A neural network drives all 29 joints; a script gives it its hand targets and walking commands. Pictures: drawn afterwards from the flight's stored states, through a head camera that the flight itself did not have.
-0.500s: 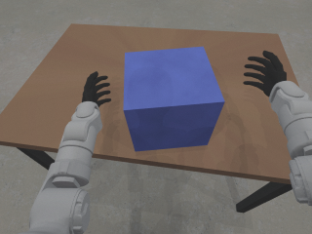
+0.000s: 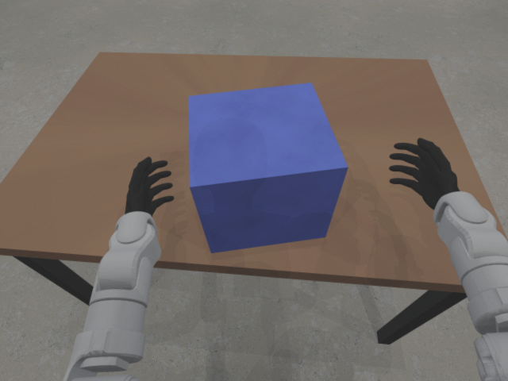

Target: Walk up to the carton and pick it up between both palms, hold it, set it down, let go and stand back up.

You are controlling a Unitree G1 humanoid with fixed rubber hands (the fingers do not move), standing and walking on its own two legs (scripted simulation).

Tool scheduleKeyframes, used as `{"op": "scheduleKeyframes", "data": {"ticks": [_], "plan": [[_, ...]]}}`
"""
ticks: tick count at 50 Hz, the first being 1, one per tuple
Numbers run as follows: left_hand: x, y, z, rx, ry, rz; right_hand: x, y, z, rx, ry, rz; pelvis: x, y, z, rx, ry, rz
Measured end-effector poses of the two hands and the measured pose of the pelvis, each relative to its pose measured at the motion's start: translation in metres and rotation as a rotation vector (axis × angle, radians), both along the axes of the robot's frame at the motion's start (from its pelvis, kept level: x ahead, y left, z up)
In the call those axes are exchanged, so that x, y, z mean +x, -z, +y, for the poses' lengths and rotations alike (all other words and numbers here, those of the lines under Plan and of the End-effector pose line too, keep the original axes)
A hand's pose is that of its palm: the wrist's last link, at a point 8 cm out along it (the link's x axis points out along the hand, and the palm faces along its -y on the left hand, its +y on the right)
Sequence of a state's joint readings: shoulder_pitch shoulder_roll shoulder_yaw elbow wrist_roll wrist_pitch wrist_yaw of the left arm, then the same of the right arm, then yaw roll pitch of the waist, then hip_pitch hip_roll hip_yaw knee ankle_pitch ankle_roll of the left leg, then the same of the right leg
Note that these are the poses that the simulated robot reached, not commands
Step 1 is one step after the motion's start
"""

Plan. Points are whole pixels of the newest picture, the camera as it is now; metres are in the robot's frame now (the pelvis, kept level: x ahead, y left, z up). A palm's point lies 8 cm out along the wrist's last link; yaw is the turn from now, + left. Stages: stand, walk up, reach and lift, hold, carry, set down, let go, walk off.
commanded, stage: set down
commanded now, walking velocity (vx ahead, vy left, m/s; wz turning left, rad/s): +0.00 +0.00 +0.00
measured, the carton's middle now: (260, 170) +0.50 +0.05 +0.01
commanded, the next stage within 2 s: none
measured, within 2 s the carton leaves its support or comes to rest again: neither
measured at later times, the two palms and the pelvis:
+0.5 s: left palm (149, 244) +0.31 +0.21 +0.04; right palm (440, 239) +0.36 -0.24 +0.04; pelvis +0.01 +0.01 +0.00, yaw +0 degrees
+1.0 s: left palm (151, 296) +0.25 +0.20 -0.01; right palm (448, 309) +0.27 -0.24 -0.01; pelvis +0.01 +0.00 +0.00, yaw -1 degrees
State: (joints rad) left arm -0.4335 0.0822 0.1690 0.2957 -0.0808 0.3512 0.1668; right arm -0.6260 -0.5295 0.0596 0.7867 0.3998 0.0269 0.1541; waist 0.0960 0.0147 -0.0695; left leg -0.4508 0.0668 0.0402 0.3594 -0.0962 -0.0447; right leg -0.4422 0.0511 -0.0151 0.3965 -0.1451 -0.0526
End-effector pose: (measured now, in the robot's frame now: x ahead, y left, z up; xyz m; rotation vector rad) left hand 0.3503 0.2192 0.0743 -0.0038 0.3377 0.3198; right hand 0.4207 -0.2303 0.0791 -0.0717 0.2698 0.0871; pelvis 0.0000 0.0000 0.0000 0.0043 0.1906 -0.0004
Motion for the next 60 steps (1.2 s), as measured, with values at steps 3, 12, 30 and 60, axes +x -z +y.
{"op": "scheduleKeyframes", "data": {"ticks": [3,12,30,60], "plan": [[-0.016,0.015,0.003,-0.002,-0.011,0.024,-0.013,0.009,-0.005,-0.009,-0.006,0.011,0.003,-0.001,0.0,0.0,-0.007,-0.019],[-0.039,0.045,0.002,-0.018,-0.033,0.028,-0.041,0.035,0.002,0.003,-0.03,0.04,0.006,0.001,-0.001,-0.003,-0.017,-0.018],[-0.054,0.05,-0.012,0.013,0.014,0.026,-0.085,0.051,-0.017,-0.016,-0.001,0.052,0.018,-0.003,0.007,0.001,-0.002,-0.09],[-0.115,0.108,-0.003,0.002,0.045,0.181,-0.164,0.102,-0.002,-0.045,0.046,0.207,0.021,-0.003,0.014,0.004,0.01,-0.183]]}}
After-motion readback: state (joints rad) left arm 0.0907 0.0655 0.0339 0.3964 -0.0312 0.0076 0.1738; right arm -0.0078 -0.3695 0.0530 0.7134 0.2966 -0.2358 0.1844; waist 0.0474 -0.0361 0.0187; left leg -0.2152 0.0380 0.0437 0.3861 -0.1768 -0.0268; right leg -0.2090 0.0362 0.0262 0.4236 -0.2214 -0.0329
